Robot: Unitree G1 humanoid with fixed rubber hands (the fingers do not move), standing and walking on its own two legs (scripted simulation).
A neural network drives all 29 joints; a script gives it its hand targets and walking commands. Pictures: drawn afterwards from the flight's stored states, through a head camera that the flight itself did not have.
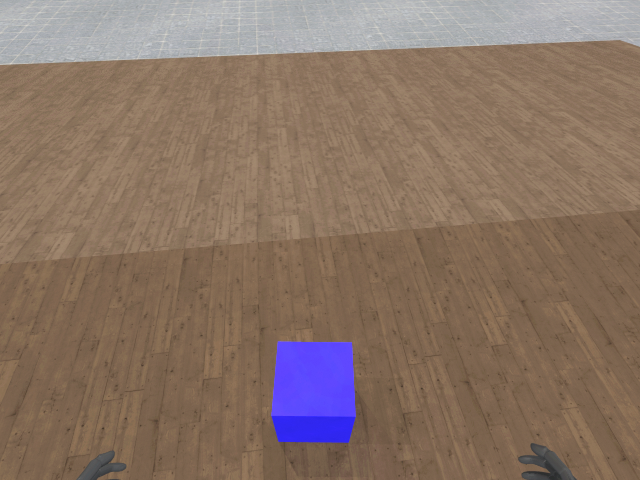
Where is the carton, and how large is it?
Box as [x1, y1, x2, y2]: [271, 342, 355, 442]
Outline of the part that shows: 278,342 271,415 278,441 348,442 355,416 351,343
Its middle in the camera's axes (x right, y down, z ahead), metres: -0.02 +0.44 +1.11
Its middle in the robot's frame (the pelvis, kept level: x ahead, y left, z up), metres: +0.45 +0.01 -0.66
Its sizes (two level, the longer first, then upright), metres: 0.210 0.200 0.250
